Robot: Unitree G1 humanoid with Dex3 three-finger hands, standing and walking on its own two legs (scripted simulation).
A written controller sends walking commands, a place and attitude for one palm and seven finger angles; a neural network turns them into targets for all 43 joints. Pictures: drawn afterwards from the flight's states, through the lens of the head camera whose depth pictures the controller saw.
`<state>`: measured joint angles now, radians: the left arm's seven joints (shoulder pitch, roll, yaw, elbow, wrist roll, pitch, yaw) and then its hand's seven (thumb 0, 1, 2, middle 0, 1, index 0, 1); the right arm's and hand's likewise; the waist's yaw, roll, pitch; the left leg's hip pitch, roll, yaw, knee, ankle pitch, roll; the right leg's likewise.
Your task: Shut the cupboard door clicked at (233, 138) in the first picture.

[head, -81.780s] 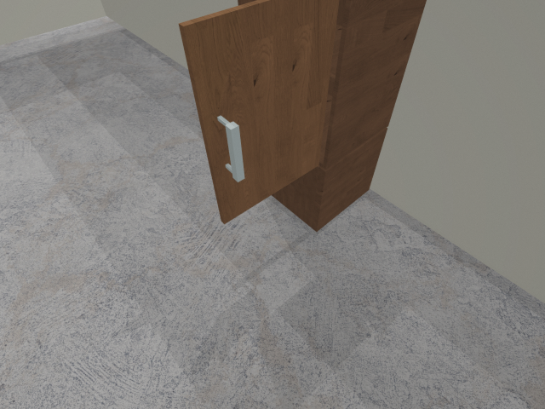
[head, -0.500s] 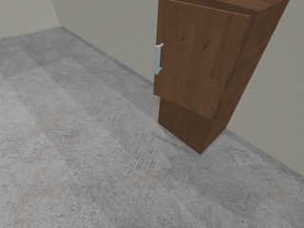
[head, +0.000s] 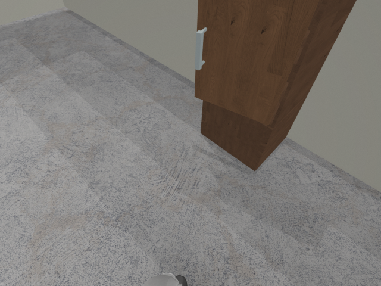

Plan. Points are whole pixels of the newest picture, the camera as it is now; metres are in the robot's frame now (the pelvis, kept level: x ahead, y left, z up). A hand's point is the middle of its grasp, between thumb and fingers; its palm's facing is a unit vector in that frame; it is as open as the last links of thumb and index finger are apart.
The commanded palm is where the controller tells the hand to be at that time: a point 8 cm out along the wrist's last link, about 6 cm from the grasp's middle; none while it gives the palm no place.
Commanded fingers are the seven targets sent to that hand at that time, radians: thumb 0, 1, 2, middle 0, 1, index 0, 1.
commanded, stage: look to check the result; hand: left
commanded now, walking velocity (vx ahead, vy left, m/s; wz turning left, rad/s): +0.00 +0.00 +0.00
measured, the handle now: (201, 49) +1.03 +0.01 -0.04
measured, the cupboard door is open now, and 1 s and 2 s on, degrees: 13 13 13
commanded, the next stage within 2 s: walk to a spot facing it in 0.14 s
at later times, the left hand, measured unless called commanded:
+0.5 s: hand out of the picture +0.05 +0.23 -0.17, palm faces +0.05 -0.96 -0.27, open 7.4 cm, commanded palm none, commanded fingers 0.00 0.90 0.90 -0.20 -0.30 -0.20 -0.30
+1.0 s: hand out of the picture +0.07 +0.27 -0.15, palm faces +0.32 -0.92 -0.24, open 7.4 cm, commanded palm none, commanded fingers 0.00 0.90 0.90 -0.20 -0.30 -0.20 -0.30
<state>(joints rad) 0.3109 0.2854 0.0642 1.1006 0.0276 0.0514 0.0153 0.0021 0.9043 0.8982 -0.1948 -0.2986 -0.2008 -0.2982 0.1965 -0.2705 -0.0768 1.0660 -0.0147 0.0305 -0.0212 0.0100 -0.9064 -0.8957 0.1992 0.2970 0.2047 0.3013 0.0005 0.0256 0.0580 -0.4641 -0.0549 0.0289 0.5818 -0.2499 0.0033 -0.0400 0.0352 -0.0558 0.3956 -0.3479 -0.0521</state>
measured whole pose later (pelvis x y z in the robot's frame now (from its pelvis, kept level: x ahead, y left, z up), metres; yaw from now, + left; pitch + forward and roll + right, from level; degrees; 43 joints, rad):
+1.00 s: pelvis +0.04 +0.04 +0.01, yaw +22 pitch +3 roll -1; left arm 0.16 0.24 0.07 0.88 0.03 0.01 -0.02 0.01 0.90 0.90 -0.19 -0.30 -0.20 -0.30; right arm 0.29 -0.22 -0.06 0.97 -0.04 0.01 0.00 0.01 -0.91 -0.90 0.20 0.30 0.20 0.30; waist -0.05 0.02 0.07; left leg -0.36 -0.06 -0.08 0.48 -0.19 0.06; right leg -0.46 -0.04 -0.02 0.83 -0.39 0.04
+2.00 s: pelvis +0.34 +0.23 -0.02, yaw +36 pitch +0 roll +0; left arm 0.18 0.18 0.05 0.90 0.03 0.03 -0.02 0.00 0.91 0.90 -0.19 -0.30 -0.20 -0.30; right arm 0.23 -0.19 -0.04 0.99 -0.02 0.01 -0.03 0.01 -0.92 -0.90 0.20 0.30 0.20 0.30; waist 0.00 0.00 0.10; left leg -0.13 0.06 0.23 0.67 -0.49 0.03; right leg -0.37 -0.01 -0.08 0.67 -0.28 -0.02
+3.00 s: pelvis +0.37 +0.29 +0.00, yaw +2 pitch +1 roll +0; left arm 0.18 0.22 0.04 0.86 0.02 0.05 -0.01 0.01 0.90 0.90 -0.20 -0.30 -0.20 -0.30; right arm 0.17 -0.26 -0.05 0.88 -0.01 0.06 -0.01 0.01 -0.91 -0.90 0.19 0.30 0.20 0.30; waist -0.01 0.00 0.10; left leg -0.49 0.08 0.03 0.99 -0.41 -0.09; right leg -0.28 0.02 0.04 0.53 -0.26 -0.01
